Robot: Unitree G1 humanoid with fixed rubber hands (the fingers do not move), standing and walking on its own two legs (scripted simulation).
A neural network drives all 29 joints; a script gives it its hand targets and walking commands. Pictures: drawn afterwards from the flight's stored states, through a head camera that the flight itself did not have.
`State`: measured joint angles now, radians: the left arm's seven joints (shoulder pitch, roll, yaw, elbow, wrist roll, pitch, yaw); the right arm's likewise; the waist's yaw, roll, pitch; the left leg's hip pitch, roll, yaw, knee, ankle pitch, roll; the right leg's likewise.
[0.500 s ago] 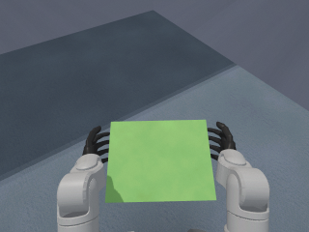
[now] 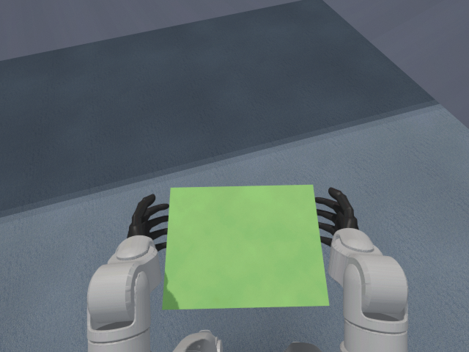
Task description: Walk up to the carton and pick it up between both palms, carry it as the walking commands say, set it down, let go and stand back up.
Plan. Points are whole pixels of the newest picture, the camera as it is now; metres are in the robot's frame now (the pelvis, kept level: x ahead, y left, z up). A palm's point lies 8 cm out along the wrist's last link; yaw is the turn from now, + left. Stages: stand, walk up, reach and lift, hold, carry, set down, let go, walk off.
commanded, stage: carry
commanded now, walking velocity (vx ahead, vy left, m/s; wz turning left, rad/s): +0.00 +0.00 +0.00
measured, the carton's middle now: (242, 250) +0.28 -0.01 -0.01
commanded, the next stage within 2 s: none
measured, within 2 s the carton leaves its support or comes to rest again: neither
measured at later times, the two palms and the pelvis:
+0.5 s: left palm (115, 307) +0.18 +0.16 +0.08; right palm (329, 252) +0.23 -0.13 +0.07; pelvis -0.05 -0.03 -0.01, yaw +11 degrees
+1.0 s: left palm out of the picture +0.09 +0.22 +0.08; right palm (267, 253) +0.23 -0.04 +0.08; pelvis -0.08 -0.03 +0.00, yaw +28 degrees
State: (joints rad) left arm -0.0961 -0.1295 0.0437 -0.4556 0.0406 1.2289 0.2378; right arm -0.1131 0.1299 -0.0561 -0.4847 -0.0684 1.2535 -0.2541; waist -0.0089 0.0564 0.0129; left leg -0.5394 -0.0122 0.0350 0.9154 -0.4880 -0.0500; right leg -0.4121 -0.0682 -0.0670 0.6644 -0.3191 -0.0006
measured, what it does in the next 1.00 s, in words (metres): steps on the spot, turning left: left foot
